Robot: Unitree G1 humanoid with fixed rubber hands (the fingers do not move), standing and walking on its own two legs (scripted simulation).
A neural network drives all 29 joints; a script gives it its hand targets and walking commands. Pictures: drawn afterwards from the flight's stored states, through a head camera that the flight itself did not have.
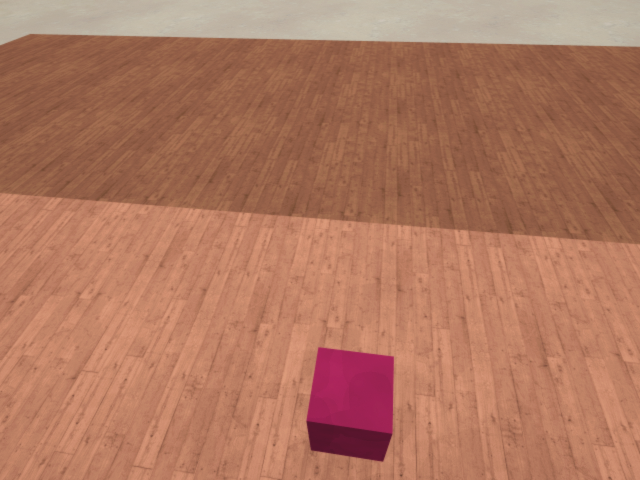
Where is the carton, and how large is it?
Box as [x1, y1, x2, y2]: [306, 347, 393, 461]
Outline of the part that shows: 318,347 306,420 311,449 382,461 392,433 393,356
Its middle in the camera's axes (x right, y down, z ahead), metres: +0.09 +0.47 +1.10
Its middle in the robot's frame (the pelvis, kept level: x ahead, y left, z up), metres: +0.47 -0.04 -0.65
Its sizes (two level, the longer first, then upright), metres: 0.210 0.200 0.250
